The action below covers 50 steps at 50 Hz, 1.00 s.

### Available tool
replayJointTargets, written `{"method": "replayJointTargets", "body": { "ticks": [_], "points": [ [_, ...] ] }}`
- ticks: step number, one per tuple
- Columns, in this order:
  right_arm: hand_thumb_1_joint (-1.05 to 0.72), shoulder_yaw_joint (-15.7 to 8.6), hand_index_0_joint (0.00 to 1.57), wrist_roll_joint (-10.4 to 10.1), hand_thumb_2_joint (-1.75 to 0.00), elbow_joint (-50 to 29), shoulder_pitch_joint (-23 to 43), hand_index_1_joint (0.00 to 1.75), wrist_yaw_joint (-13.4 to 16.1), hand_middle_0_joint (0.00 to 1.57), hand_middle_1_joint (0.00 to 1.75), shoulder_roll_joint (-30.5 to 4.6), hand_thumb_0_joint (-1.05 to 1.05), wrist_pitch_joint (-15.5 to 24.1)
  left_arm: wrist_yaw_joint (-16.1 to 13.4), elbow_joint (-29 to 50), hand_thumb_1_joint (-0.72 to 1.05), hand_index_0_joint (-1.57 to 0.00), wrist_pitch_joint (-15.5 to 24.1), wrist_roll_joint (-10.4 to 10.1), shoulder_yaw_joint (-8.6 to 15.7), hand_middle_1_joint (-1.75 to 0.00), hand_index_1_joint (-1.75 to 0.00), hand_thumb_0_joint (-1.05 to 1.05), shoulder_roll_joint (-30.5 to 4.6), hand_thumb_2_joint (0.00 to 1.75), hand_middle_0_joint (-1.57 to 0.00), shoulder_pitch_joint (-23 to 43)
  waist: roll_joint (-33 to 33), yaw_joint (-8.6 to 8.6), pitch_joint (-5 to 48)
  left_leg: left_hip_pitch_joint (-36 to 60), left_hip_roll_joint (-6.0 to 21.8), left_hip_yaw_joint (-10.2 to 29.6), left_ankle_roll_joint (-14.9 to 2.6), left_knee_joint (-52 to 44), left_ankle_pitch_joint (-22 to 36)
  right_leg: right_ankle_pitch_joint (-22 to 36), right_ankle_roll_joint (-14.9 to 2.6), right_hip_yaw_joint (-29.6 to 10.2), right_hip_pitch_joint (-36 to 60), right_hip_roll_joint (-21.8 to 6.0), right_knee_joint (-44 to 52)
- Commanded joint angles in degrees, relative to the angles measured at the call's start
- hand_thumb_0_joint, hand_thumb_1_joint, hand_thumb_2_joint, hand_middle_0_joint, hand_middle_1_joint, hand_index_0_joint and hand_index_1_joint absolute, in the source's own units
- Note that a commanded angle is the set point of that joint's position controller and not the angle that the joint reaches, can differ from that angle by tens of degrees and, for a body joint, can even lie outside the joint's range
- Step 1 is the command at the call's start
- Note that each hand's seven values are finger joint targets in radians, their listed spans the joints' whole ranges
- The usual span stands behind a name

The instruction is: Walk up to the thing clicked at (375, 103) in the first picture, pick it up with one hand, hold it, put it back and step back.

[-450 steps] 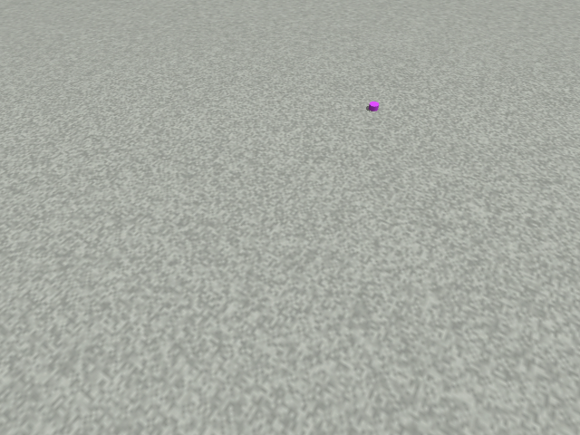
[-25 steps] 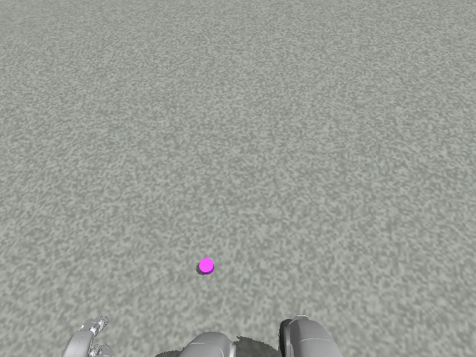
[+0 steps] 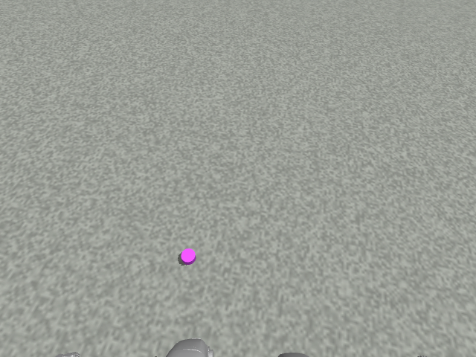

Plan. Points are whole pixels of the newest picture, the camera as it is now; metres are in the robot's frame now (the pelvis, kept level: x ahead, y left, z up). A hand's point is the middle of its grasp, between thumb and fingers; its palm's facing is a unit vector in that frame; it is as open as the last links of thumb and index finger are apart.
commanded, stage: walk up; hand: left
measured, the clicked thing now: (188, 256) +0.53 +0.21 -0.74
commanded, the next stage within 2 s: none
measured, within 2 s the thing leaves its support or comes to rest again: neither
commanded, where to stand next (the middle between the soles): +0.15 -0.03 m, yaw +0 degrees
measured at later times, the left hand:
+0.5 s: hand out of the picture +0.07 +0.24 -0.13, palm faces -0.03 -0.94 -0.35, open 7.4 cm
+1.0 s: hand (115, 356) +0.12 +0.23 -0.13, palm faces -0.04 -0.94 -0.34, open 7.4 cm
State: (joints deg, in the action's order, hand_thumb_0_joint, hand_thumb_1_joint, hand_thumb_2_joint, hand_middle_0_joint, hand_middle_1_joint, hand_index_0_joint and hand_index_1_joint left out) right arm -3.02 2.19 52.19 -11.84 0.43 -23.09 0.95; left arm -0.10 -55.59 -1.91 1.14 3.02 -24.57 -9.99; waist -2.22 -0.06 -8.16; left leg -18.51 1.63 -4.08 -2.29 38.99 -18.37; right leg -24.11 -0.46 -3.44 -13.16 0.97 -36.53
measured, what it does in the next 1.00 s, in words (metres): stands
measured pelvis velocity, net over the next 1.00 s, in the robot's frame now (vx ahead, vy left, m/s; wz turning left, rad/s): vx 0.02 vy -0.02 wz -0.02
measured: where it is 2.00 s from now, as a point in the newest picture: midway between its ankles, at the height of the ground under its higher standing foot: outside the picture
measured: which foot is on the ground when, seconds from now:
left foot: down 0.00-1.00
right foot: down 0.00-1.00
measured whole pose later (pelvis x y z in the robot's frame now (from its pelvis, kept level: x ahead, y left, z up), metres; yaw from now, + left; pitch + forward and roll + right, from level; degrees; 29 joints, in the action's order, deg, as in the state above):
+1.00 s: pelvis +0.02 -0.02 +0.02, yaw -1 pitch -3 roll +0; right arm -1.2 0.7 62.9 -5.1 -0.7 -20.0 1.4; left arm 0.3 -62.9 0.9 0.6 0.6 -20.4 -4.8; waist -0.8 0.4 -3.2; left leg -8.5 0.9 -3.0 -0.3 23.8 -12.5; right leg -15.5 0.0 -3.5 -4.6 0.9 -23.0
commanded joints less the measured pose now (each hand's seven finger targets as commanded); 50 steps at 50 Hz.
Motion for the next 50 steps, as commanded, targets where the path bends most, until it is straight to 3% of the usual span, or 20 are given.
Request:
{"method": "replayJointTargets", "body": {
  "ticks": [1, 2, 3, 4, 6, 7, 9, 10, 11, 12, 14, 16, 18, 21, 23, 26, 40, 48, 49, 50],
  "points": [
    [-0.90, -1.51, 0.20, -1.44, -0.90, -5.03, 2.04, 0.30, -0.15, 0.20, 0.30, -9.16, 0.00, 0.69, -0.77, 2.21, 0.90, -0.20, 4.12, 1.24, 2.71, -0.30, -0.30, 0.00, -12.36, 0.90, -0.20, -2.64, -1.50, -1.09, 11.69, -6.91, 3.75, 7.76, -0.39, -0.24, 8.08, 9.33, -6.54, -16.66, 14.60, -9.55, 15.22],
    [-0.90, -1.65, 0.20, -1.49, -0.90, -4.53, 3.91, 0.30, 0.05, 0.20, 0.30, -9.24, 0.00, 0.74, -0.41, 2.90, 0.90, -0.20, 3.97, 0.60, 2.69, -0.30, -0.30, 0.00, -14.86, 0.90, -0.20, 1.30, -4.38, -0.35, 9.61, -2.25, 0.14, 3.65, 0.65, 0.31, -9.33, 4.03, -11.94, -21.01, 4.45, -16.21, 15.22],
    [-0.90, -2.29, 0.20, -1.10, -0.90, -2.98, 3.17, 0.30, -0.04, 0.20, 0.30, -10.44, 0.00, 0.99, 0.06, 3.73, 0.90, -0.20, 3.95, 0.44, 2.37, -0.30, -0.30, 0.00, -13.97, 0.90, -0.20, 3.55, -3.36, 0.90, 7.12, 2.42, 0.05, 4.78, 0.54, 1.07, -10.75, 0.57, -12.33, -20.50, -2.52, -16.76, 15.13],
    [-0.90, -2.43, 0.20, -1.20, -0.90, -2.35, 2.96, 0.30, -0.35, 0.20, 0.30, -11.06, 0.00, 1.20, 0.19, 3.69, 0.90, -0.20, 3.94, -0.08, 2.05, -0.30, -0.30, 0.00, -12.95, 0.90, -0.20, 4.23, -2.71, 1.23, 5.38, 1.88, -0.72, 4.23, 0.24, -0.56, -10.51, -3.64, -10.63, -17.05, -3.44, -14.51, 15.96],
    [-0.90, -2.19, 0.20, -1.16, -0.90, -0.59, 1.80, 0.30, -0.69, 0.20, 0.30, -10.23, 0.00, 1.49, 0.19, 3.84, 0.90, -0.20, 3.74, -0.04, 1.39, -0.30, -0.30, 0.00, -11.47, 0.90, -0.20, 6.20, -3.93, 2.41, 3.29, 7.35, 0.23, 5.42, -0.21, -8.97, -1.87, -4.69, -6.48, -11.52, -8.92, -10.58, 16.20],
    [-0.90, -2.41, 0.20, -0.96, -0.90, -0.05, 0.99, 0.30, -0.67, 0.20, 0.30, -10.96, 0.00, 1.85, 0.39, 3.75, 0.90, -0.20, 3.62, -0.11, 0.91, -0.30, -0.30, 0.00, -9.89, 0.90, -0.20, 6.05, -1.86, 2.64, 4.21, 11.63, 2.76, 10.07, -1.09, -13.71, -1.80, -2.69, -4.35, -8.54, -12.05, -7.74, 14.18],
    [-0.90, -2.60, 0.20, -0.69, -0.90, 0.21, 0.84, 0.30, -0.61, 0.20, 0.30, -13.53, 0.00, 2.40, 0.90, 2.68, 0.90, -0.20, 3.09, -0.24, 0.54, -0.30, -0.30, 0.00, -8.55, 0.90, -0.20, 4.45, 2.25, 1.87, 4.46, 8.56, 10.47, 22.81, -5.21, -22.51, -20.80, -4.40, -2.41, -3.75, -11.76, -2.73, 6.73],
    [-0.90, -2.62, 0.20, -0.74, -0.90, 0.47, 1.26, 0.30, -0.61, 0.20, 0.30, -14.47, 0.00, 2.49, 0.96, 1.91, 0.90, -0.20, 3.00, -0.36, 0.77, -0.30, -0.30, 0.00, -8.41, 0.90, -0.20, 2.93, 3.31, 0.94, 3.87, 4.98, 13.29, 25.27, -6.86, -26.41, -25.93, -3.32, -2.05, -1.06, -8.46, -1.36, 2.67],
    [-0.90, -2.45, 0.20, -0.65, -0.90, 0.08, 3.38, 0.30, -0.67, 0.20, 0.30, -14.83, 0.00, 2.45, 0.94, 0.96, 0.90, -0.20, 3.07, -0.35, 1.02, -0.30, -0.30, 0.00, -8.20, 0.90, -0.20, 1.07, 4.76, -0.36, 2.13, 1.42, 14.73, 25.69, -7.57, -28.01, -25.68, -2.30, -1.90, -0.07, -5.44, -1.71, 0.99],
    [-0.90, -2.18, 0.20, -0.63, -0.90, -0.15, 5.16, 0.30, -0.64, 0.20, 0.30, -14.04, 0.00, 2.48, 0.89, 0.14, 0.90, -0.20, 3.33, -0.39, 1.03, -0.30, -0.30, 0.00, -7.91, 0.90, -0.20, -0.20, 5.44, -1.16, 1.74, -0.07, 14.02, 23.26, -6.85, -27.48, -21.47, -1.12, -2.15, -0.37, -3.01, -2.29, 2.91],
    [-0.90, -1.66, 0.20, -0.78, -0.90, 0.31, 6.17, 0.30, -0.71, 0.20, 0.30, -12.29, 0.00, 2.32, 0.83, -1.34, 0.90, -0.20, 3.87, -0.36, 1.11, -0.30, -0.30, 0.00, -7.55, 0.90, -0.20, -1.66, 6.13, -1.82, 3.11, -1.15, 9.23, 16.14, -3.07, -23.83, -15.06, 3.58, -2.85, -2.28, 1.95, -2.87, 11.42],
    [-0.90, -1.30, 0.20, -1.21, -0.90, 0.57, 6.04, 0.30, -0.86, 0.20, 0.30, -10.75, 0.00, 1.88, 0.73, -0.77, 0.90, -0.20, 4.46, 0.17, 1.42, -0.30, -0.30, 0.00, -9.49, 0.90, -0.20, -0.02, 2.88, -0.94, 4.14, 0.16, 3.87, 9.80, -0.13, -16.72, -9.32, -0.38, -4.22, -9.26, 1.18, -6.21, 18.63],
    [-0.90, -1.31, 0.20, -1.08, -0.90, 1.86, 4.79, 0.30, -0.97, 0.20, 0.30, -10.04, 0.00, 1.99, 0.71, -0.15, 0.90, -0.20, 4.50, 0.18, 1.37, -0.30, -0.30, 0.00, -11.02, 0.90, -0.20, 2.88, 0.44, 0.79, 3.14, 3.76, 1.41, 6.71, 0.96, -14.18, -5.23, -6.58, -5.02, -12.81, -3.12, -9.01, 21.33],
    [-0.90, -1.17, 0.20, -1.25, -0.90, 3.74, 3.23, 0.30, -0.77, 0.20, 0.30, -9.48, 0.00, 2.75, 0.45, 0.03, 0.90, -0.20, 4.62, -0.16, 0.45, -0.30, -0.30, 0.00, -9.08, 0.90, -0.20, 5.38, -0.57, 1.81, 6.64, 9.54, 3.34, 8.31, 0.41, -17.20, 3.42, 9.28, -3.38, -7.93, -1.70, -7.81, 18.26],
    [-0.90, -0.96, 0.20, -1.52, -0.90, 3.82, 4.82, 0.30, -0.59, 0.20, 0.30, -9.58, 0.00, 3.09, 0.30, -1.19, 0.90, -0.20, 4.81, -0.62, 0.18, -0.30, -0.30, 0.00, -8.11, 0.90, -0.20, 3.86, 0.03, 0.55, 9.90, 11.53, 5.09, 8.95, -0.33, -16.65, 13.23, 19.91, -2.30, -4.61, 2.65, -6.43, 15.95],
    [-0.90, -0.65, 0.20, -1.71, -0.90, 4.54, 4.92, 0.30, -0.25, 0.20, 0.30, -9.04, 0.00, 2.82, -0.18, -2.05, 0.90, -0.20, 4.82, -1.03, 0.30, -0.30, -0.30, 0.00, -8.71, 0.90, -0.20, 4.09, -0.38, 0.36, 11.67, 12.59, 4.72, 6.80, -0.11, -14.77, 22.87, 30.09, -2.06, -4.52, 6.20, -7.16, 14.95],
    [-0.90, -0.96, 0.20, -1.57, -0.90, 6.33, 8.62, 0.30, -0.14, 0.20, 0.30, -9.79, 0.00, 1.74, -0.40, -3.61, 0.90, -0.20, 3.87, -0.81, -0.20, -0.30, -0.30, 0.00, -8.13, 0.90, -0.20, 7.27, 2.97, 0.52, 9.28, 13.15, 5.49, 6.76, -0.77, -17.28, 17.69, 23.40, -2.07, -3.29, 4.98, -6.15, 15.95],
    [-0.90, -0.87, 0.20, -1.59, -0.90, 7.00, 8.99, 0.30, -0.10, 0.20, 0.30, -9.36, 0.00, 1.69, -0.44, -3.84, 0.90, -0.20, 3.85, -0.76, -0.12, -0.30, -0.30, 0.00, -8.01, 0.90, -0.20, 7.77, 2.00, 0.69, 11.02, 15.67, 5.52, 6.02, -0.43, -17.55, 19.45, 25.94, -1.84, -3.60, 5.89, -6.57, 16.67],
    [-0.90, -1.03, 0.20, -1.47, -0.90, 7.08, 9.22, 0.30, -0.08, 0.20, 0.30, -9.48, 0.00, 1.63, -0.41, -3.93, 0.90, -0.20, 3.78, -0.77, -0.04, -0.30, -0.30, 0.00, -8.06, 0.90, -0.20, 7.86, 2.14, 0.75, 10.45, 15.63, 5.23, 5.90, -0.38, -17.52, 18.45, 24.68, -1.95, -3.50, 4.97, -6.21, 16.60],
    [-0.90, -2.34, 0.20, -1.41, -0.90, 6.37, 4.97, 0.30, -0.66, 0.20, 0.30, -12.16, 0.00, 1.99, 0.37, -2.12, 0.90, -0.20, 4.00, -0.15, 0.79, -0.30, -0.30, 0.00, -9.44, 0.90, -0.20, 6.73, 3.57, 1.81, 12.95, 18.45, 4.73, 6.80, -2.81, -16.30, 3.25, 8.82, -3.57, -1.74, 3.52, -4.11, 12.03]
  ]
}}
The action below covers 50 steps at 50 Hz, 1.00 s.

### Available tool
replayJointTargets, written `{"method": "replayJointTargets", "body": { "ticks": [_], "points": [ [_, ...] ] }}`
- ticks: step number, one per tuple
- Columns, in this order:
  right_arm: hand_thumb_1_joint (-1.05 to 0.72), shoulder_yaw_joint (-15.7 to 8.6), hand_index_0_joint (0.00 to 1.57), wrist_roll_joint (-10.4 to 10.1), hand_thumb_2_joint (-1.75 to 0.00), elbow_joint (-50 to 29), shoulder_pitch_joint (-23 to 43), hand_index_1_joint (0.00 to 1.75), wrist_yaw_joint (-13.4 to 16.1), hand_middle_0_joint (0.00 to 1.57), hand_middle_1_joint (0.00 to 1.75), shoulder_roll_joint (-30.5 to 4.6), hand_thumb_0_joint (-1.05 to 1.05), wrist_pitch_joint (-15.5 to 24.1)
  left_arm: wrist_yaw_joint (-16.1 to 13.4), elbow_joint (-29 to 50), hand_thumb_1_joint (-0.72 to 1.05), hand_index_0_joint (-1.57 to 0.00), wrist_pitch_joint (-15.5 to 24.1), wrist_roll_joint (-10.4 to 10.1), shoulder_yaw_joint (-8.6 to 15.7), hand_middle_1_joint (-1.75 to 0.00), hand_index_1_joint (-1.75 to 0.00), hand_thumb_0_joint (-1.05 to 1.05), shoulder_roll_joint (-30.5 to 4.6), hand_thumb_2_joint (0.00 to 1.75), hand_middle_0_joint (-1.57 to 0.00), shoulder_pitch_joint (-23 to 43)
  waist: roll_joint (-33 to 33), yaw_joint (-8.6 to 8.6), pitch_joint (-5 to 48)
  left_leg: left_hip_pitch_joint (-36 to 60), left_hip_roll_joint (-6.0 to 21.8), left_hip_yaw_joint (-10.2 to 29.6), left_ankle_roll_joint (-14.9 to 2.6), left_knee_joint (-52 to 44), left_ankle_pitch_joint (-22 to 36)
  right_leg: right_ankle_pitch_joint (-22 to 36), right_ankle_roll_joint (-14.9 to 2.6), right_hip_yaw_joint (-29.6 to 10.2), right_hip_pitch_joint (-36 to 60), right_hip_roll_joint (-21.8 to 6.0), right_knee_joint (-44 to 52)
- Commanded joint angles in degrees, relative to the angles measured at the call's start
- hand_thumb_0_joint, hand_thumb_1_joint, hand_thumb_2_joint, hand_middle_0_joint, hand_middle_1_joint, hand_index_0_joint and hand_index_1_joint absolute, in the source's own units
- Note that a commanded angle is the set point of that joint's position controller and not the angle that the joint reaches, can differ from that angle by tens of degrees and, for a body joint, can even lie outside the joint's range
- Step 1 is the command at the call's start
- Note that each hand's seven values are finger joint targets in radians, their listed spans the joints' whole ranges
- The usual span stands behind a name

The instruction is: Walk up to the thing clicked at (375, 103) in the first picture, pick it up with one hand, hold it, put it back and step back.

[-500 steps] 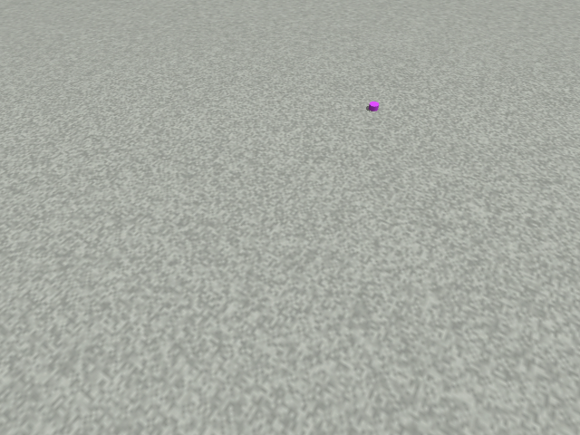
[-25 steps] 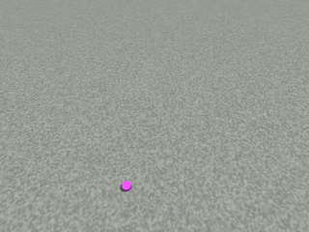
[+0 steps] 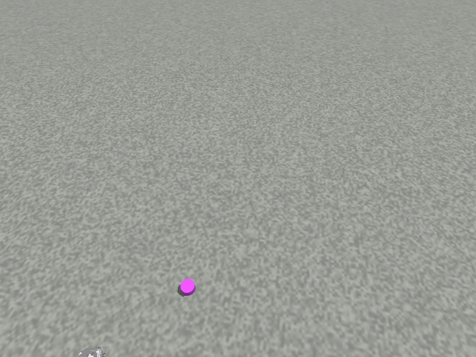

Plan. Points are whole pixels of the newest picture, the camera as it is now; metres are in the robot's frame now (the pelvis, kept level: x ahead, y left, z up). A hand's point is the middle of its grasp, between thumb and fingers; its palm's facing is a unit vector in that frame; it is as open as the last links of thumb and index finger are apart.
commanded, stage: walk up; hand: left
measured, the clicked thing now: (188, 287) +0.50 +0.24 -0.76
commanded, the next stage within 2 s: stand in 1.26 s
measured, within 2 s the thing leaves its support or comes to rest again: neither
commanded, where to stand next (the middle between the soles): +0.13 -0.01 m, yaw +2 degrees
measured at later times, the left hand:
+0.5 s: hand out of the picture +0.11 +0.25 -0.16, palm faces +0.00 -0.93 -0.38, open 7.4 cm
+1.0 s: hand out of the picture +0.04 +0.27 -0.16, palm faces +0.06 -0.94 -0.34, open 7.4 cm
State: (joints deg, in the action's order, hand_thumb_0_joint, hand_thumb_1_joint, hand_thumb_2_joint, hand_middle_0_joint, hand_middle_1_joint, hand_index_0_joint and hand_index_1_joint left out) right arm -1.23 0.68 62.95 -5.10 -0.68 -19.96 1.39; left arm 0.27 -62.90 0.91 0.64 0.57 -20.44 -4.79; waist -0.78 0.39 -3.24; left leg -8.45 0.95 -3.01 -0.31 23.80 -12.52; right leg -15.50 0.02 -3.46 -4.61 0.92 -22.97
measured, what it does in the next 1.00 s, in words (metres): steps on the spot: left foot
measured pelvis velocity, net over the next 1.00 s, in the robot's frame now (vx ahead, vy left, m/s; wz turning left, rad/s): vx -0.01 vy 0.00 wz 0.05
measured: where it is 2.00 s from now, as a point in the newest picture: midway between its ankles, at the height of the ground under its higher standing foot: outside the picture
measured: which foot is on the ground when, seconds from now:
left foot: down 0.00-0.22, up 0.24-0.50, down 0.52-1.00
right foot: down 0.00-1.00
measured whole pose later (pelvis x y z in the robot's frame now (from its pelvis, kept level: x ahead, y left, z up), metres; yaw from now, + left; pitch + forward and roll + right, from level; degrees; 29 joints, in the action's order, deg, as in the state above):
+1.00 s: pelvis -0.01 +0.00 +0.00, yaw +3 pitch -3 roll -1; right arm -0.3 0.5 63.4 -3.6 -1.7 -20.0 0.1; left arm 0.9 -63.8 0.2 0.7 1.5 -20.9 -6.4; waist 0.5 -1.4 -5.0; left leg -14.1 0.0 2.0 0.1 25.3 -8.4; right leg -13.8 1.6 1.3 -7.6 -1.6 -24.4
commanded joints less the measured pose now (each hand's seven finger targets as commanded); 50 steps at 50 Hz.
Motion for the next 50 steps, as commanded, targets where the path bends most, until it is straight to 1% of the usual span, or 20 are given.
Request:
{"method": "replayJointTargets", "body": {
  "ticks": [1, 3, 5, 7, 9, 10, 11, 12, 15, 18, 23, 25, 27, 29, 32, 35, 37, 38, 42, 50],
  "points": [
    [-0.90, -4.64, 0.20, 0.28, -0.90, -3.80, -4.18, 0.30, 0.26, 0.20, 0.30, -16.00, 0.00, 1.67, 0.37, 5.41, 0.90, -0.20, 1.07, 0.75, 3.07, -0.30, -0.30, 0.00, -12.81, 0.90, -0.20, 2.75, 4.58, 2.33, 5.52, 10.02, 7.46, 10.22, -6.45, -4.54, -14.69, -11.64, -4.42, -1.64, -12.34, -3.03, -4.21],
    [-0.90, -6.18, 0.20, 0.55, -0.90, -4.53, -7.00, 0.30, 0.03, 0.20, 0.30, -19.41, 0.00, 1.62, 0.84, 6.73, 0.90, -0.20, 0.87, 1.36, 3.22, -0.30, -0.30, 0.00, -11.82, 0.90, -0.20, 3.51, 9.78, 3.62, -2.11, 8.21, 17.93, 23.14, -12.56, -14.28, -27.92, -14.13, -3.06, 2.70, -23.46, -1.74, -16.08],
    [-0.90, -6.38, 0.20, 0.96, -0.90, -6.62, -5.53, 0.30, -0.07, 0.20, 0.30, -19.55, 0.00, 2.00, 1.01, 7.73, 0.90, -0.20, 1.56, 1.46, 3.85, -0.30, -0.30, 0.00, -12.96, 0.90, -0.20, 2.16, 6.25, 2.07, -5.81, 3.40, 20.70, 25.17, -15.40, -14.04, -19.05, -15.58, -3.02, 0.29, -23.89, -5.42, -17.60],
    [-0.90, -5.57, 0.20, 1.05, -0.90, -8.08, -3.45, 0.30, -0.36, 0.20, 0.30, -17.64, 0.00, 1.90, 1.39, 7.10, 0.90, -0.20, 2.53, 1.29, 4.01, -0.30, -0.30, 0.00, -11.74, 0.90, -0.20, -2.28, 5.77, -0.50, -2.25, 0.59, 15.68, 16.44, -12.12, -8.10, -7.03, -10.42, -3.37, 2.27, -14.28, -4.91, -7.14],
    [-0.90, -3.21, 0.20, -0.15, -0.90, -9.50, 1.88, 0.30, -0.23, 0.20, 0.30, -11.30, 0.00, 0.78, 0.29, 3.62, 0.90, -0.20, 2.94, 1.10, 3.84, -0.30, -0.30, 0.00, -10.23, 0.90, -0.20, -8.43, 3.18, -4.19, 1.67, -7.80, 7.62, 5.14, -4.33, 3.56, 10.21, 7.10, -1.88, 2.24, 2.00, -2.83, 4.22],
    [-0.90, -2.19, 0.20, -0.88, -0.90, -10.31, 2.06, 0.30, -0.17, 0.20, 0.30, -7.73, 0.00, 0.08, -0.51, 4.43, 0.90, -0.20, 3.17, 1.24, 4.52, -0.30, -0.30, 0.00, -14.47, 0.90, -0.20, -8.37, -5.76, -3.65, 2.20, -10.89, 1.19, 1.77, 0.31, 11.46, 3.77, 13.92, -3.22, -11.80, 1.80, -12.70, 10.38],
    [-0.90, -2.05, 0.20, -0.94, -0.90, -9.71, -0.14, 0.30, 0.34, 0.20, 0.30, -8.10, 0.00, -0.67, -0.89, 5.95, 0.90, -0.20, 3.25, 1.24, 4.71, -0.30, -0.30, 0.00, -17.46, 0.90, -0.20, -5.08, -6.66, -2.60, 1.14, -12.33, -1.79, 5.63, 1.26, 13.35, -15.32, 16.05, -7.49, -18.85, -0.47, -20.00, 11.46],
    [-0.90, -2.66, 0.20, -0.80, -0.90, -8.47, -2.11, 0.30, 0.76, 0.20, 0.30, -10.37, 0.00, -1.04, -0.97, 7.14, 0.90, -0.20, 3.17, 1.37, 4.57, -0.30, -0.30, 0.00, -17.45, 0.90, -0.20, -2.59, -4.89, -1.61, 1.46, -10.72, -0.68, 8.12, 0.66, 17.17, -20.39, 22.88, -12.09, -17.90, -0.44, -21.31, 6.86],
    [-0.90, -2.58, 0.20, -0.64, -0.90, -7.16, -4.47, 0.30, 1.53, 0.20, 0.30, -10.79, 0.00, -1.61, -2.00, 7.73, 0.90, -0.20, 2.91, -0.03, 4.11, -0.30, -0.30, 0.00, -13.69, 0.90, -0.20, -2.57, -6.04, -0.99, 4.00, -13.83, 0.22, 9.96, -0.58, 21.16, -15.88, 43.11, -9.35, -8.57, 7.10, -17.68, 1.74],
    [-0.90, -3.22, 0.20, -0.34, -0.90, -7.29, -5.34, 0.30, 1.49, 0.20, 0.30, -12.02, 0.00, -2.25, -2.17, 8.82, 0.90, -0.20, 2.48, -0.17, 4.62, -0.30, -0.30, 0.00, -15.11, 0.90, -0.20, -1.93, -7.49, -0.73, 5.22, -11.15, 0.32, 7.95, -0.25, 23.03, -12.03, 46.49, -9.34, -5.01, 4.23, -17.36, -0.04],
    [-0.90, -3.57, 0.20, -0.10, -0.90, -6.18, -6.71, 0.30, 1.39, 0.20, 0.30, -11.26, 0.00, -1.67, -1.95, 9.90, 0.90, -0.20, 0.32, -0.62, 4.94, -0.30, -0.30, 0.00, -14.80, 0.90, -0.20, 0.74, -9.35, 0.19, 4.66, -4.90, -0.61, 2.21, -0.54, 8.36, -3.62, 38.64, -7.94, -0.20, -0.92, -14.00, -7.75],
    [-0.90, -4.27, 0.20, 0.21, -0.90, -5.44, -7.76, 0.30, 1.69, 0.20, 0.30, -12.82, 0.00, -1.01, -1.85, 10.52, 0.90, -0.20, -0.93, -1.16, 4.95, -0.30, -0.30, 0.00, -14.12, 0.90, -0.20, 1.72, -5.13, 0.92, 5.07, -0.82, 0.76, 3.61, -1.09, 1.17, 16.42, 28.47, -5.21, 0.46, -4.48, -11.72, -11.95],
    [-0.90, -5.17, 0.20, -0.22, -0.90, -7.34, -2.22, 0.30, 1.76, 0.20, 0.30, -18.98, 0.00, -0.38, -1.79, 10.49, 0.90, -0.20, -1.98, -2.12, 4.30, -0.30, -0.30, 0.00, -11.25, 0.90, -0.20, -0.33, 6.57, -1.27, 6.81, -1.86, 14.35, 19.78, -9.50, -0.30, 27.13, 2.67, -1.25, 4.44, -8.79, -2.07, -19.19],
    [-0.90, -4.59, 0.20, -0.08, -0.90, -7.87, 0.37, 0.30, 1.91, 0.20, 0.30, -17.92, 0.00, 0.00, -1.77, 9.13, 0.90, -0.20, -2.51, -1.53, 4.50, -0.30, -0.30, 0.00, -11.41, 0.90, -0.20, 1.14, 10.36, -0.53, 5.85, -7.36, 17.25, 23.41, -13.95, -1.68, 26.18, -16.38, -1.65, 2.25, -7.25, -1.37, -25.20],
    [-0.90, -3.72, 0.20, 0.24, -0.90, -8.46, 2.37, 0.30, 2.32, 0.20, 0.30, -16.34, 0.00, -0.06, -1.44, 7.76, 0.90, -0.20, -2.11, -1.71, 4.15, -0.30, -0.30, 0.00, -10.34, 0.90, -0.20, -1.49, 13.25, -2.00, 6.81, -3.43, 14.11, 17.50, -11.13, 2.98, 31.33, -13.83, -2.17, 2.33, -9.80, -2.52, -19.25],
    [-0.90, -2.86, 0.20, -0.71, -0.90, -8.03, 3.20, 0.30, 1.82, 0.20, 0.30, -14.01, 0.00, -0.59, -1.26, 5.23, 0.90, -0.20, -0.48, -0.29, 4.42, -0.30, -0.30, 0.00, -11.52, 0.90, -0.20, -2.71, 7.29, -2.07, 9.76, -4.11, 8.34, 13.08, -5.01, 7.94, 22.21, 6.46, -2.03, 1.29, 0.08, -3.93, -0.44],
    [-0.90, -1.96, 0.20, -1.32, -0.90, -8.13, 2.79, 0.30, 1.13, 0.20, 0.30, -11.05, 0.00, -0.94, -1.52, 6.15, 0.90, -0.20, 0.76, 0.45, 4.52, -0.30, -0.30, 0.00, -15.91, 0.90, -0.20, 1.05, -0.14, -0.11, 6.77, -9.19, 1.84, 8.72, -0.67, 8.10, 6.52, 10.10, -5.93, -9.77, -1.65, -13.61, 2.24],
    [-0.90, -2.51, 0.20, -0.80, -0.90, -6.83, 1.93, 0.30, 1.21, 0.20, 0.30, -11.56, 0.00, -1.32, -1.14, 6.77, 0.90, -0.20, 0.58, 0.36, 4.49, -0.30, -0.30, 0.00, -17.58, 0.90, -0.20, 5.35, -4.56, 1.29, 5.45, -2.70, 0.54, 6.75, -0.53, 9.31, -7.44, 5.86, -8.60, -10.86, -11.08, -17.02, 2.74],
    [-0.90, -2.71, 0.20, -0.03, -0.90, -5.35, 4.32, 0.30, 0.16, 0.20, 0.30, -12.95, 0.00, -0.29, -0.46, 5.37, 0.90, -0.20, 0.37, -0.31, 3.25, -0.30, -0.30, 0.00, -12.71, 0.90, -0.20, 4.98, -0.58, 0.01, 3.29, -0.37, 5.41, 12.19, -2.33, -1.68, 0.82, -5.18, -1.93, -1.52, -11.89, -7.69, 2.62],
    [-0.90, -1.78, 0.20, -0.16, -0.90, -3.01, 5.69, 0.30, 0.03, 0.20, 0.30, -13.06, 0.00, 0.22, -0.01, 2.32, 0.90, -0.20, 0.69, -0.26, 3.07, -0.30, -0.30, 0.00, -12.21, 0.90, -0.20, 1.73, 2.66, -0.87, 3.83, -2.81, 5.89, 13.06, -1.17, -6.84, -2.88, -2.05, -1.72, -0.15, -4.53, -7.26, 6.25]
  ]
}}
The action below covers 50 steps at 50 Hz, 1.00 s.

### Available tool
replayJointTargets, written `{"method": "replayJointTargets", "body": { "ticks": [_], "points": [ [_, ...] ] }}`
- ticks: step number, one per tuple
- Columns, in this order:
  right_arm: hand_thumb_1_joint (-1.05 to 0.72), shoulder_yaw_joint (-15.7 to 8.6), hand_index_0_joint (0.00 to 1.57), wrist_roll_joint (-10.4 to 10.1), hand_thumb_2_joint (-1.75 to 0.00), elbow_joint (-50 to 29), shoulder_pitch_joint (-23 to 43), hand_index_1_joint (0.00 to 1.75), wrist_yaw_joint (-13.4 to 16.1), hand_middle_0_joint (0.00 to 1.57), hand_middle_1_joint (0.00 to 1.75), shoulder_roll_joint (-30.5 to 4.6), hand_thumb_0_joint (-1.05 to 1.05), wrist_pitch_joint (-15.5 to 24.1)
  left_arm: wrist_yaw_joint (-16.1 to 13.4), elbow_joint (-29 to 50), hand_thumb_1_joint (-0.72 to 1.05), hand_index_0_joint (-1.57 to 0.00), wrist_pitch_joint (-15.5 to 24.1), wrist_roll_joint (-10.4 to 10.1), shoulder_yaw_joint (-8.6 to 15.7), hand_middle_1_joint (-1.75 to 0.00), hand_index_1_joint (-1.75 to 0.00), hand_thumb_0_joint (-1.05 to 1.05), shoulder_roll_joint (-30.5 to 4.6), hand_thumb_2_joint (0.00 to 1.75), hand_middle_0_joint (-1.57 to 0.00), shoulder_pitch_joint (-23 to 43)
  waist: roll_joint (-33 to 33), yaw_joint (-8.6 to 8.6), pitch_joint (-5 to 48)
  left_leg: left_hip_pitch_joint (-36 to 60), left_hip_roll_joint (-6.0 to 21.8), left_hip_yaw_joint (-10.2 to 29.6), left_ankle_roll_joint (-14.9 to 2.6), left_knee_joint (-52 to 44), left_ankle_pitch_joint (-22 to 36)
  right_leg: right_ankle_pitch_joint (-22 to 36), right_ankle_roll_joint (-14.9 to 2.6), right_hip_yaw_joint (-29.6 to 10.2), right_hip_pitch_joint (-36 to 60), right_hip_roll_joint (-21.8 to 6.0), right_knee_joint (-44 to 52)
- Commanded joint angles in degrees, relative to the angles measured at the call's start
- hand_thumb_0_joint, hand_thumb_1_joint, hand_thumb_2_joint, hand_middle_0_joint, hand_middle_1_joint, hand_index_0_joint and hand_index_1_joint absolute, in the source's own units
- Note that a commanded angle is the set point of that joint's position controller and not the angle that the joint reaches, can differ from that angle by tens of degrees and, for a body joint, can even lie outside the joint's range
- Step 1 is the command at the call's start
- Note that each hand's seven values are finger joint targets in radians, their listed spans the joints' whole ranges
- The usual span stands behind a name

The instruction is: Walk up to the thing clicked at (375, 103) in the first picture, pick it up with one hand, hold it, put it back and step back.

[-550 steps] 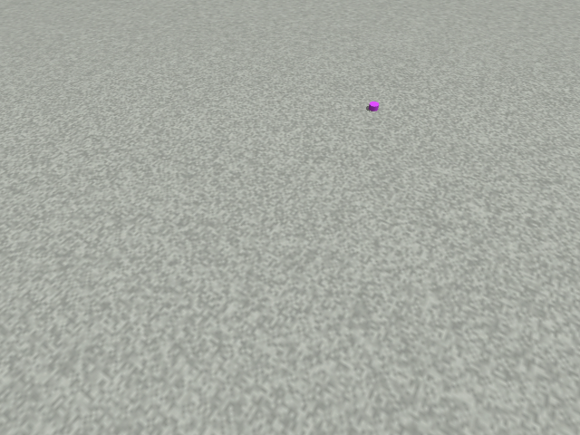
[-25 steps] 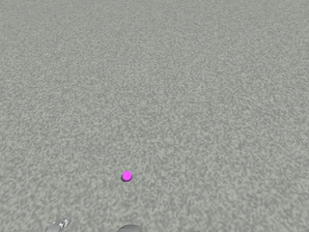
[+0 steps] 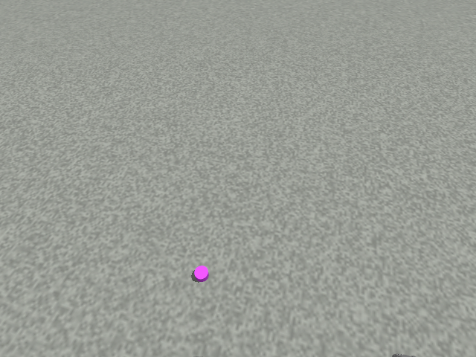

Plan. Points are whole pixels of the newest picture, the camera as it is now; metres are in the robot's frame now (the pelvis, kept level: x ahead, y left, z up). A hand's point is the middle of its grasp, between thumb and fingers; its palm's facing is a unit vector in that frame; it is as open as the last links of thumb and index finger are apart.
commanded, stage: walk up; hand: left
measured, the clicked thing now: (201, 273) +0.53 +0.21 -0.76
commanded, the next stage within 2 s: stand in 0.26 s
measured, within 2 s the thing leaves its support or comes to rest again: neither
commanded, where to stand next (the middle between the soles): +0.14 -0.02 m, yaw -2 degrees
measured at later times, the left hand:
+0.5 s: hand out of the picture +0.08 +0.25 -0.15, palm faces -0.03 -0.94 -0.33, open 7.4 cm
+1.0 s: hand out of the picture +0.13 +0.24 -0.15, palm faces -0.04 -0.94 -0.34, open 7.4 cm
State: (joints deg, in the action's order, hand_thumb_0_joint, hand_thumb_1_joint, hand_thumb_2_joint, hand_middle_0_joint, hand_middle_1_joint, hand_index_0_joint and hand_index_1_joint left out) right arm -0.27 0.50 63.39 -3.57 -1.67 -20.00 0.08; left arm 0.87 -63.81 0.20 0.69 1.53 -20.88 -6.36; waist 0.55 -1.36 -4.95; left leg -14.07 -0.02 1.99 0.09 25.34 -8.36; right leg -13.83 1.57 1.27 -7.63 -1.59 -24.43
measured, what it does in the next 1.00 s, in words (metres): stands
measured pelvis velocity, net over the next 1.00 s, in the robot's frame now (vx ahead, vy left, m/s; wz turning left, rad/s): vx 0.04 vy -0.01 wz -0.02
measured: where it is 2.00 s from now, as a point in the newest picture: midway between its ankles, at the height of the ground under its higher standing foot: outside the picture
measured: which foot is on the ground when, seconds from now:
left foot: down 0.00-1.00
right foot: down 0.00-1.00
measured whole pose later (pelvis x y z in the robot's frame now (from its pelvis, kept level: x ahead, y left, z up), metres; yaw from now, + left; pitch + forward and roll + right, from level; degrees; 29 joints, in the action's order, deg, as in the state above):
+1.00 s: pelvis +0.04 -0.01 +0.01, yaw -1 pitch -1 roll +0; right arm 0.3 0.4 65.1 -4.6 -0.5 -20.0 0.7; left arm 0.3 -63.7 1.0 0.6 0.6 -20.3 -5.5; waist -0.1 0.2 -3.1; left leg -9.4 0.9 1.2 1.1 19.5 -8.7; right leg -13.3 0.9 0.5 -3.0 -0.9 -17.7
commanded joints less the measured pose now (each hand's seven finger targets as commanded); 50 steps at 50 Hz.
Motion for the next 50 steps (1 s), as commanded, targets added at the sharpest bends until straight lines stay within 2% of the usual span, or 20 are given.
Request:
{"method": "replayJointTargets", "body": {
  "ticks": [1, 6, 10, 12, 14, 18, 19, 21, 25, 26, 28, 31, 34, 37, 39, 40, 41, 43, 46, 50],
  "points": [
    [-0.90, -2.63, 0.20, -0.11, -0.90, -3.42, 4.17, 0.30, 0.98, 0.20, 0.30, -12.61, 0.00, 1.52, -0.62, 2.79, 0.90, -0.20, 1.45, -0.36, 2.03, -0.30, -0.30, 0.00, -11.48, 0.90, -0.20, 2.72, 1.47, 0.81, 5.22, 2.38, 6.96, 8.39, -1.42, -8.81, -7.31, -3.78, -3.10, -4.72, -1.17, -4.64, 7.92],
    [-0.90, -2.74, 0.20, 0.01, -0.90, -2.68, 3.32, 0.30, 1.09, 0.20, 0.30, -12.44, 0.00, 1.35, -0.63, 2.39, 0.90, -0.20, 1.49, -0.14, 2.18, -0.30, -0.30, 0.00, -11.59, 0.90, -0.20, 1.81, 1.85, 0.91, 5.54, 0.32, 6.93, 9.01, -1.09, -10.74, -11.47, -3.61, -3.03, -4.13, 0.55, -4.46, 8.04],
    [-0.90, -2.68, 0.20, -0.15, -0.90, -2.67, 3.34, 0.30, 1.15, 0.20, 0.30, -11.81, 0.00, 1.42, -0.79, 1.74, 0.90, -0.20, 1.75, -0.05, 2.13, -0.30, -0.30, 0.00, -11.50, 0.90, -0.20, 1.30, 1.71, 0.96, 6.26, 1.43, 6.69, 8.46, -0.93, -9.30, -5.52, -1.44, -2.85, -4.12, 0.76, -4.87, 8.54],
    [-0.90, -2.74, 0.20, -0.12, -0.90, -2.55, 3.15, 0.30, 1.22, 0.20, 0.30, -12.11, 0.00, 1.33, -0.87, 2.10, 0.90, -0.20, 1.75, -0.02, 2.15, -0.30, -0.30, 0.00, -11.64, 0.90, -0.20, 1.73, 1.57, 1.36, 5.83, 1.57, 6.41, 7.94, -0.85, -8.63, -5.09, -1.21, -2.91, -4.25, -0.07, -5.11, 9.04],
    [-0.90, -2.82, 0.20, 0.34, -0.90, -2.38, 1.83, 0.30, 1.39, 0.20, 0.30, -12.20, 0.00, 1.48, -0.77, 1.87, 0.90, -0.20, 1.74, 0.26, 1.29, -0.30, -0.30, 0.00, -10.75, 0.90, -0.20, 0.57, 0.57, 1.68, 5.64, 4.41, 6.49, 7.49, -1.31, -9.39, -6.56, -4.28, -2.91, -5.59, -3.01, -5.68, 9.84],
    [-0.90, -2.89, 0.20, 0.21, -0.90, -2.44, 1.30, 0.30, 1.37, 0.20, 0.30, -12.19, 0.00, 1.58, -0.89, 2.02, 0.90, -0.20, 1.94, 0.09, 1.17, -0.30, -0.30, 0.00, -11.38, 0.90, -0.20, 0.39, 0.79, 1.74, 4.98, 4.02, 6.53, 7.08, -1.39, -9.42, -4.31, -2.49, -2.78, -5.53, -2.24, -5.66, 9.50],
    [-0.90, -2.78, 0.20, 0.26, -0.90, -2.50, 1.47, 0.30, 1.39, 0.20, 0.30, -11.66, 0.00, 1.65, -0.90, 2.17, 0.90, -0.20, 2.02, 0.11, 1.24, -0.30, -0.30, 0.00, -11.78, 0.90, -0.20, 0.71, -0.35, 1.59, 6.38, 4.93, 6.60, 6.52, -1.54, -8.64, -1.23, -0.39, -2.90, -5.60, -1.17, -6.06, 9.30],
    [-0.90, -2.74, 0.20, 0.15, -0.90, -2.39, 0.86, 0.30, 1.39, 0.20, 0.30, -11.90, 0.00, 1.76, -0.94, 2.23, 0.90, -0.20, 2.09, -0.06, 1.16, -0.30, -0.30, 0.00, -11.66, 0.90, -0.20, 0.56, -0.48, 1.71, 6.18, 5.27, 6.61, 6.35, -1.45, -8.90, 0.16, 0.42, -2.72, -5.40, -1.11, -5.85, 9.08],
    [-0.90, -2.55, 0.20, -0.01, -0.90, -2.36, 0.68, 0.30, 1.56, 0.20, 0.30, -12.12, 0.00, 2.05, -1.07, 2.44, 0.90, -0.20, 2.29, -0.21, 1.14, -0.30, -0.30, 0.00, -11.66, 0.90, -0.20, 0.26, -0.59, 1.64, 8.63, 8.41, 7.02, 5.08, -1.53, -6.60, 10.13, 8.46, -2.42, -5.45, 0.77, -6.28, 8.54],
    [-0.90, -2.32, 0.20, -0.09, -0.90, -2.31, 0.83, 0.30, 1.54, 0.20, 0.30, -11.78, 0.00, 2.12, -1.12, 2.54, 0.90, -0.20, 2.29, -0.32, 1.07, -0.30, -0.30, 0.00, -11.62, 0.90, -0.20, 0.75, -0.20, 1.72, 7.71, 7.67, 7.02, 5.14, -1.27, -6.93, 11.93, 10.14, -2.39, -5.27, 1.27, -6.28, 8.15],
    [-0.90, -2.27, 0.20, -0.12, -0.90, -2.14, 1.35, 0.30, 1.62, 0.20, 0.30, -12.01, 0.00, 2.08, -1.18, 2.36, 0.90, -0.20, 2.15, -0.30, 0.95, -0.30, -0.30, 0.00, -11.21, 0.90, -0.20, 0.00, -0.42, 1.31, 7.39, 7.91, 7.09, 5.03, -1.24, -6.52, 11.74, 10.67, -2.08, -5.06, 1.33, -6.18, 8.55],
    [-0.90, -2.17, 0.20, -0.11, -0.90, -1.99, 1.27, 0.30, 1.67, 0.20, 0.30, -12.06, 0.00, 1.71, -1.22, 2.47, 0.90, -0.20, 1.90, -0.19, 1.09, -0.30, -0.30, 0.00, -11.51, 0.90, -0.20, 0.68, -0.74, 1.43, 6.41, 6.53, 6.86, 4.90, -1.05, -7.35, 7.39, 6.66, -2.07, -5.00, 1.36, -6.03, 9.41],
    [-0.90, -2.11, 0.20, -0.14, -0.90, -1.92, 0.92, 0.30, 1.76, 0.20, 0.30, -12.23, 0.00, 1.67, -1.23, 2.74, 0.90, -0.20, 1.89, -0.23, 1.22, -0.30, -0.30, 0.00, -11.72, 0.90, -0.20, 1.41, -1.02, 1.64, 7.45, 7.39, 7.05, 4.70, -0.94, -7.24, 9.44, 8.56, -2.08, -5.04, 2.06, -6.10, 9.18],
    [-0.90, -2.05, 0.20, -0.09, -0.90, -1.93, 1.33, 0.30, 1.89, 0.20, 0.30, -12.17, 0.00, 1.82, -1.35, 2.73, 0.90, -0.20, 1.91, -0.30, 1.18, -0.30, -0.30, 0.00, -11.53, 0.90, -0.20, 0.99, -0.79, 1.35, 8.54, 8.55, 7.23, 4.25, -0.93, -6.15, 15.23, 15.38, -1.86, -4.64, 3.35, -6.26, 8.18],
    [-0.90, -1.94, 0.20, -0.17, -0.90, -1.76, 1.17, 0.30, 1.96, 0.20, 0.30, -12.39, 0.00, 1.83, -1.31, 2.72, 0.90, -0.20, 1.88, -0.39, 1.33, -0.30, -0.30, 0.00, -11.59, 0.90, -0.20, 1.17, 0.10, 1.36, 8.07, 8.14, 7.17, 4.17, -0.89, -6.52, 13.05, 12.75, -1.88, -4.86, 3.60, -6.19, 8.92],
    [-0.90, -1.88, 0.20, -0.15, -0.90, -1.95, 1.66, 0.30, 1.99, 0.20, 0.30, -11.99, 0.00, 1.81, -1.34, 2.70, 0.90, -0.20, 1.81, -0.33, 1.24, -0.30, -0.30, 0.00, -11.54, 0.90, -0.20, 1.27, -0.63, 1.30, 8.04, 8.60, 7.30, 4.18, -0.92, -6.18, 14.41, 14.37, -1.87, -4.68, 3.66, -6.29, 8.60],
    [-0.90, -1.86, 0.20, -0.33, -0.90, -1.87, 1.12, 0.30, 2.04, 0.20, 0.30, -12.16, 0.00, 1.76, -1.34, 2.81, 0.90, -0.20, 1.75, -0.31, 1.31, -0.30, -0.30, 0.00, -11.49, 0.90, -0.20, 1.78, -0.52, 1.65, 8.61, 8.68, 7.38, 4.05, -0.93, -6.43, 13.52, 13.39, -2.00, -4.81, 3.87, -6.34, 8.76],
    [-0.90, -1.78, 0.20, -0.21, -0.90, -1.81, 1.40, 0.30, 2.01, 0.20, 0.30, -12.12, 0.00, 1.70, -1.30, 2.91, 0.90, -0.20, 1.66, -0.33, 1.24, -0.30, -0.30, 0.00, -11.29, 0.90, -0.20, 1.99, -0.85, 1.59, 6.79, 7.84, 7.07, 4.17, -0.66, -7.29, 11.75, 11.32, -1.94, -4.64, 2.74, -5.95, 9.42],
    [-0.90, -1.83, 0.20, -0.16, -0.90, -1.87, 1.50, 0.30, 2.05, 0.20, 0.30, -12.16, 0.00, 1.75, -1.31, 2.82, 0.90, -0.20, 1.64, -0.33, 1.22, -0.30, -0.30, 0.00, -11.30, 0.90, -0.20, 1.48, -0.74, 1.42, 7.81, 9.35, 7.38, 3.92, -0.65, -6.39, 14.97, 14.50, -1.96, -4.51, 3.10, -6.08, 8.83],
    [-0.90, -1.79, 0.20, -0.20, -0.90, -1.88, 1.52, 0.30, 2.14, 0.20, 0.30, -12.13, 0.00, 1.73, -1.32, 3.09, 0.90, -0.20, 1.63, -0.29, 1.30, -0.30, -0.30, 0.00, -11.38, 0.90, -0.20, 2.38, -0.37, 1.66, 7.77, 8.81, 7.41, 3.85, -0.78, -6.93, 12.64, 12.74, -1.99, -4.84, 3.52, -6.23, 9.35]
  ]
}}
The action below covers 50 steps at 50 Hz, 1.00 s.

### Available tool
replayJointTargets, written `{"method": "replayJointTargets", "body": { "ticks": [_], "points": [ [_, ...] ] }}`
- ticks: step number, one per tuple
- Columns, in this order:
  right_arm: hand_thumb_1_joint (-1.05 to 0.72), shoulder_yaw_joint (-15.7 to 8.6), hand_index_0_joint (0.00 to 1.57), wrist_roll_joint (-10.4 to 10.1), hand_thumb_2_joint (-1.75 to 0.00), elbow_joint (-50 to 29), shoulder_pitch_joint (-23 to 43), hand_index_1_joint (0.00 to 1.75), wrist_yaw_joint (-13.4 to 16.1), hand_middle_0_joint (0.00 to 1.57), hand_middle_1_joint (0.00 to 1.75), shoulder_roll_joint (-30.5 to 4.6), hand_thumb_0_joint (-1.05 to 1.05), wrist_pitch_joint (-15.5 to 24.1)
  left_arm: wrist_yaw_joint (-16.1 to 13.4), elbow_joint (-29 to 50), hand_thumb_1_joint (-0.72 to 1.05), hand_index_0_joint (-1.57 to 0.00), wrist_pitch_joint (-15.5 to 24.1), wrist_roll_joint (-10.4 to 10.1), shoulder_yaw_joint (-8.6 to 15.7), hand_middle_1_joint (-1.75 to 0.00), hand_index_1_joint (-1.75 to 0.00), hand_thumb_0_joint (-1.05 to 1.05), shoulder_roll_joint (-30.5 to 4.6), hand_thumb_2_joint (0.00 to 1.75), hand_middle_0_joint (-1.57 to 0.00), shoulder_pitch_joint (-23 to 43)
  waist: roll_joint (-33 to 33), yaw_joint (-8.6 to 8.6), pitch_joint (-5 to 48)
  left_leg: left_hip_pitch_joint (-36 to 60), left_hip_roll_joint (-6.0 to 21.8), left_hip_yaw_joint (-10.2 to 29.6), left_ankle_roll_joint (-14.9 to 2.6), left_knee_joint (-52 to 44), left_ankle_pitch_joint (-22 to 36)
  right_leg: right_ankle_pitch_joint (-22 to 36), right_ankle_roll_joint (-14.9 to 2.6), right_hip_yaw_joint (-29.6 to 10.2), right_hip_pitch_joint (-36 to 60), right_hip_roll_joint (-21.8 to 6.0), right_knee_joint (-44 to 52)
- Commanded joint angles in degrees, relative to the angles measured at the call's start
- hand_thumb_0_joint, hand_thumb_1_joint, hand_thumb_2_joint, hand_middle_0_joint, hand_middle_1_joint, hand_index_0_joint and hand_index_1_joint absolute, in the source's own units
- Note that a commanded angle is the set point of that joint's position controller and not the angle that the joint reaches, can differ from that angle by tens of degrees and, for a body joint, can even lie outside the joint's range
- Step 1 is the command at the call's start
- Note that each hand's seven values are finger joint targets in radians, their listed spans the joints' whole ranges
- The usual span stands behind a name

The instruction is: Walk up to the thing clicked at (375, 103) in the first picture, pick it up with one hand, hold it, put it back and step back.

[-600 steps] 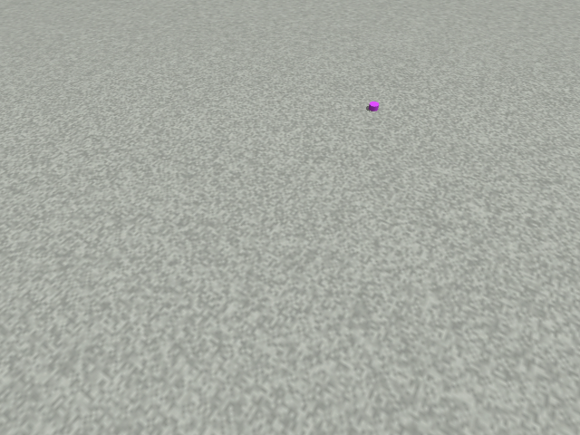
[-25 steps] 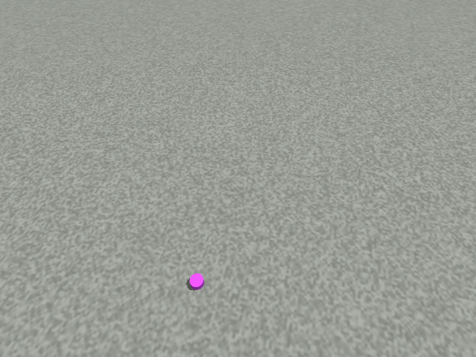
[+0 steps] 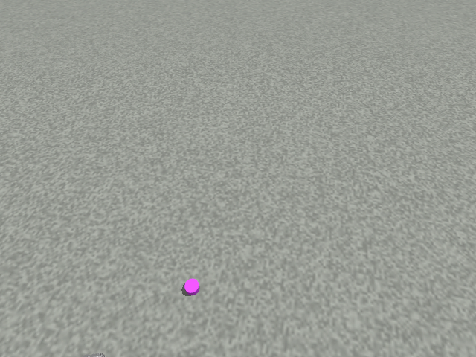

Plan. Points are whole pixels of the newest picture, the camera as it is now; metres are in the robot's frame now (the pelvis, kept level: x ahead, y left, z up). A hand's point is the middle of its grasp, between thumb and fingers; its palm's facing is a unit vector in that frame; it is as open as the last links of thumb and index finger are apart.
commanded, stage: stand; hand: left
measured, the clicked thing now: (192, 286) +0.48 +0.23 -0.77
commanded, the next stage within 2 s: walk up in 1.86 s
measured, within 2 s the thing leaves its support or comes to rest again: neither
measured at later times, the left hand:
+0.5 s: hand out of the picture +0.06 +0.26 -0.16, palm faces -0.02 -0.94 -0.34, open 7.4 cm
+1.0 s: hand out of the picture +0.07 +0.26 -0.16, palm faces -0.03 -0.94 -0.34, open 7.4 cm
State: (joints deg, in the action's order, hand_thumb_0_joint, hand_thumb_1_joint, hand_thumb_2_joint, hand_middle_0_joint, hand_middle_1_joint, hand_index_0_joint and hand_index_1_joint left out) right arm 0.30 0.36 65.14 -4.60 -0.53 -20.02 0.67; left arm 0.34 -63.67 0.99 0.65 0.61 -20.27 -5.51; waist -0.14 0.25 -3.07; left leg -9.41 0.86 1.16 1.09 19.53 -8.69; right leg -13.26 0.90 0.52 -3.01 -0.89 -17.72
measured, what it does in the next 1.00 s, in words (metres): stands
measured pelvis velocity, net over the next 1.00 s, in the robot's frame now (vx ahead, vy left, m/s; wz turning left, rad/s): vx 0.00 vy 0.00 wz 0.00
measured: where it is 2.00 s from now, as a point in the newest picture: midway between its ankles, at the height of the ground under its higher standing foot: outside the picture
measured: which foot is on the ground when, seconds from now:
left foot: down 0.00-1.00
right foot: down 0.00-1.00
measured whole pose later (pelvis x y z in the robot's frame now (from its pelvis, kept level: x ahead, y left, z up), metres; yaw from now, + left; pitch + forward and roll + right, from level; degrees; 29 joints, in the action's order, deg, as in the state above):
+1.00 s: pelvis +0.00 +0.00 +0.00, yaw +0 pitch -1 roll +0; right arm 0.3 0.4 65.2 -5.7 -0.6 -19.9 0.5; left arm 0.2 -63.4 0.9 0.8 0.0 -20.5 -7.2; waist -0.3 -0.1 -2.9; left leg -9.2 0.5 1.1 0.8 19.1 -8.6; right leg -13.4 1.1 0.5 -3.0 -1.3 -17.6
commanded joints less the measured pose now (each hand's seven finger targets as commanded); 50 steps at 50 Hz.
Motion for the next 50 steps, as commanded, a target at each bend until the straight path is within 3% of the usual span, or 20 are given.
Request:
{"method": "replayJointTargets", "body": {
  "ticks": [1, 7, 18, 23, 28, 32, 36, 39, 41, 44, 45, 50],
  "points": [
    [-0.90, -2.42, 0.20, -0.03, -0.90, -3.64, 2.69, 0.30, 1.02, 0.20, 0.30, -12.17, 0.00, 1.08, -0.78, 3.04, 0.90, -0.20, 0.76, -0.18, 2.30, -0.30, -0.30, 0.00, -12.16, 0.90, -0.20, 1.42, 0.43, -0.01, 5.83, 4.43, 6.44, 4.70, -1.73, -1.66, 11.35, 10.05, -1.35, -4.02, -2.03, -6.68, 2.89],
    [-0.90, -2.46, 0.20, 0.01, -0.90, -3.58, 2.35, 0.30, 1.04, 0.20, 0.30, -12.04, 0.00, 1.21, -0.85, 3.01, 0.90, -0.20, 0.73, -0.22, 2.17, -0.30, -0.30, 0.00, -12.00, 0.90, -0.20, 1.11, -0.01, -0.09, 6.87, 5.37, 6.69, 4.33, -1.80, -0.72, 15.78, 14.75, -1.50, -3.77, -0.84, -6.84, 1.75],
    [-0.90, -2.58, 0.20, 0.01, -0.90, -3.31, 2.18, 0.30, 0.84, 0.20, 0.30, -12.09, 0.00, 0.86, -0.75, 2.82, 0.90, -0.20, 0.64, -0.10, 1.99, -0.30, -0.30, 0.00, -12.06, 0.90, -0.20, 0.28, 0.33, 0.01, 4.20, 3.47, 6.05, 4.63, -1.80, -2.82, 5.92, 4.07, -1.85, -4.38, -3.33, -6.62, 4.15],
    [-0.90, -2.58, 0.20, 0.01, -0.90, -3.33, 2.27, 0.30, 0.78, 0.20, 0.30, -12.44, 0.00, 1.20, -0.69, 2.94, 0.90, -0.20, 0.82, -0.14, 1.93, -0.30, -0.30, 0.00, -12.00, 0.90, -0.20, -0.31, 1.22, -0.22, 4.48, 4.60, 6.36, 4.97, -2.04, -2.35, 8.36, 6.89, -1.87, -4.64, -3.48, -6.86, 3.60],
    [-0.90, -2.55, 0.20, 0.10, -0.90, -3.25, 1.79, 0.30, 0.78, 0.20, 0.30, -12.11, 0.00, 1.06, -0.75, 2.94, 0.90, -0.20, 0.70, 0.04, 1.93, -0.30, -0.30, 0.00, -12.26, 0.90, -0.20, -0.46, -0.30, -0.07, 3.87, 3.68, 6.24, 5.17, -1.85, -3.00, 6.20, 4.63, -1.76, -4.23, -4.00, -6.46, 3.73],
    [-0.90, -2.61, 0.20, 0.13, -0.90, -3.17, 1.21, 0.30, 0.78, 0.20, 0.30, -12.39, 0.00, 1.02, -0.81, 3.13, 0.90, -0.20, 0.72, -0.05, 1.74, -0.30, -0.30, 0.00, -12.09, 0.90, -0.20, -0.44, 0.38, 0.00, 5.39, 4.02, 6.31, 4.83, -1.98, -2.15, 9.14, 7.34, -1.83, -4.50, -2.66, -6.85, 3.25],
    [-0.90, -2.48, 0.20, 0.05, -0.90, -3.05, 1.01, 0.30, 0.81, 0.20, 0.30, -12.28, 0.00, 1.00, -0.78, 2.84, 0.90, -0.20, 0.70, -0.15, 1.63, -0.30, -0.30, 0.00, -12.20, 0.90, -0.20, -0.92, 0.48, -0.04, 4.37, 3.26, 6.09, 4.94, -2.01, -2.58, 7.47, 6.17, -1.76, -4.53, -2.92, -6.80, 3.46],
    [-0.90, -2.50, 0.20, 0.05, -0.90, -3.20, 0.72, 0.30, 0.85, 0.20, 0.30, -12.34, 0.00, 1.10, -0.86, 3.15, 0.90, -0.20, 0.83, -0.16, 1.71, -0.30, -0.30, 0.00, -12.49, 0.90, -0.20, -0.68, 0.22, -0.17, 6.32, 4.55, 6.37, 4.66, -2.16, -1.46, 12.83, 11.30, -1.71, -4.35, -1.53, -7.10, 2.35],
    [-0.90, -2.54, 0.20, 0.05, -0.90, -3.17, 0.71, 0.30, 0.92, 0.20, 0.30, -12.47, 0.00, 1.10, -0.91, 3.05, 0.90, -0.20, 0.77, -0.15, 1.67, -0.30, -0.30, 0.00, -12.13, 0.90, -0.20, -0.92, 0.38, -0.28, 5.57, 4.09, 6.35, 4.83, -2.03, -1.61, 12.86, 10.65, -1.58, -3.91, -1.53, -6.81, 2.30],
    [-0.90, -2.43, 0.20, -0.01, -0.90, -3.23, 1.11, 0.30, 0.85, 0.20, 0.30, -11.97, 0.00, 0.83, -0.93, 2.88, 0.90, -0.20, 0.63, -0.03, 1.62, -0.30, -0.30, 0.00, -12.38, 0.90, -0.20, -0.89, -0.48, -0.18, 3.39, 2.98, 6.03, 5.30, -1.97, -2.59, 7.20, 5.31, -1.58, -4.01, -3.34, -6.63, 3.67],
    [-0.90, -2.50, 0.20, 0.06, -0.90, -3.39, 0.57, 0.30, 0.87, 0.20, 0.30, -12.13, 0.00, 0.88, -0.92, 3.19, 0.90, -0.20, 0.73, -0.05, 1.75, -0.30, -0.30, 0.00, -12.63, 0.90, -0.20, -0.55, -0.58, -0.07, 4.77, 3.73, 6.19, 5.04, -2.03, -1.93, 10.25, 8.34, -1.69, -4.09, -2.15, -6.95, 3.07],
    [-0.90, -2.33, 0.20, 0.03, -0.90, -3.39, 0.30, 0.30, 0.95, 0.20, 0.30, -11.94, 0.00, 1.05, -0.95, 3.27, 0.90, -0.20, 0.76, -0.20, 1.87, -0.30, -0.30, 0.00, -12.47, 0.90, -0.20, -0.33, 0.05, -0.09, 5.39, 3.93, 6.26, 4.87, -1.86, -1.80, 13.14, 10.99, -1.71, -3.97, -1.10, -7.01, 2.47]
  ]
}}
